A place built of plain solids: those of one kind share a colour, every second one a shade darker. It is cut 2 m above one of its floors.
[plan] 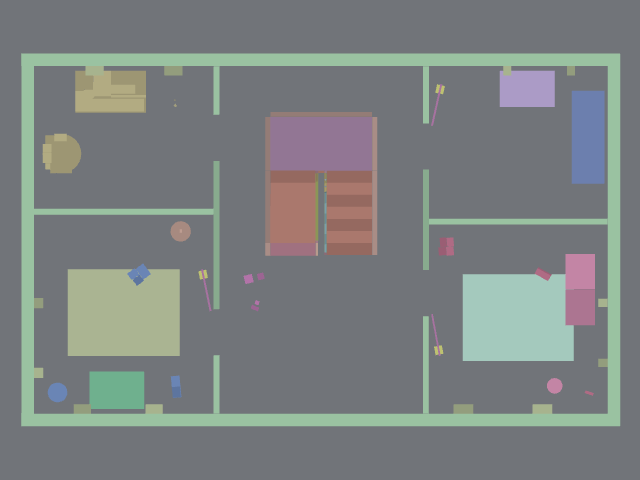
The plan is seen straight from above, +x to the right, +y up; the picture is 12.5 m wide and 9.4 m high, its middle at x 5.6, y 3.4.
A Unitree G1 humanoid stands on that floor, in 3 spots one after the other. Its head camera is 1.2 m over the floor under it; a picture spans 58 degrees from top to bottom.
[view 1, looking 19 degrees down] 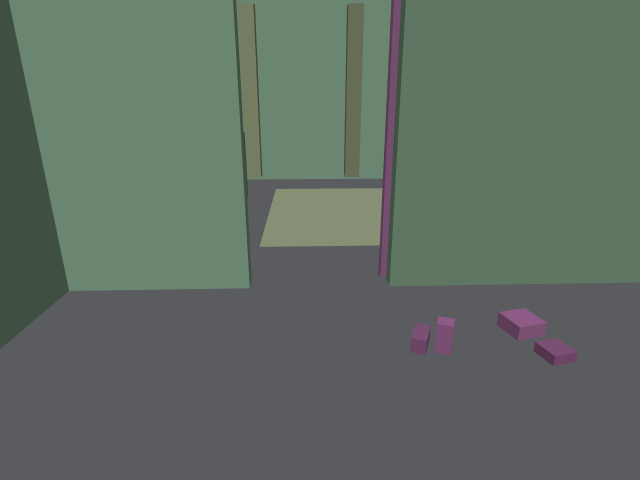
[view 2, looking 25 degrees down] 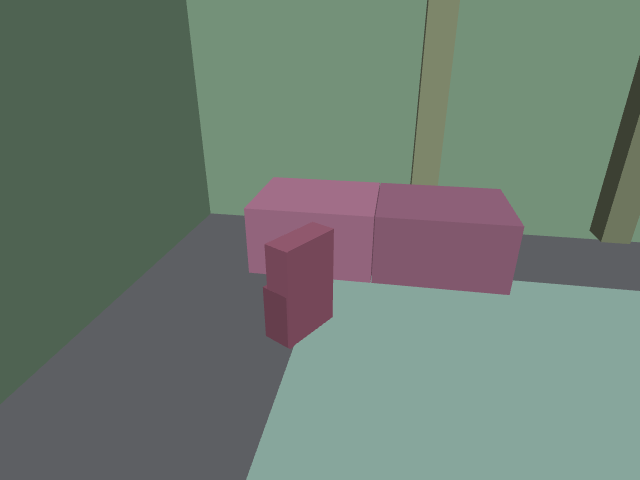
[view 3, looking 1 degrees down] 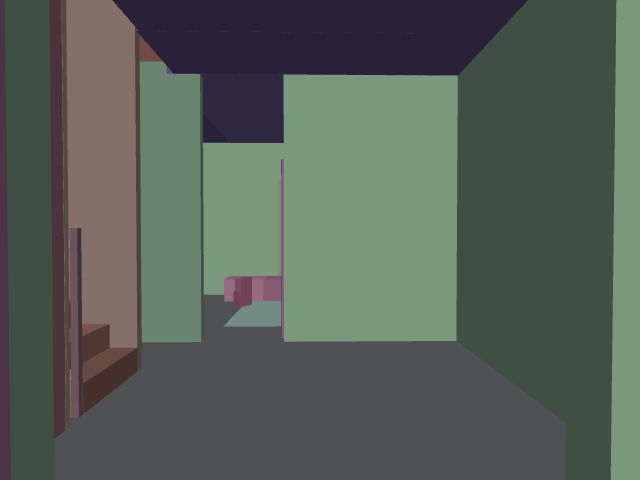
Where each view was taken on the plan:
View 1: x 6.18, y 1.51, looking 178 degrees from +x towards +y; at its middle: laid_rug_rug_dining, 3.68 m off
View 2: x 8.37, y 2.36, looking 10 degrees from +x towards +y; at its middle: clutter_living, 1.80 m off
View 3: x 2.87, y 1.59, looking -1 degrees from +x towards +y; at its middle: wall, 4.74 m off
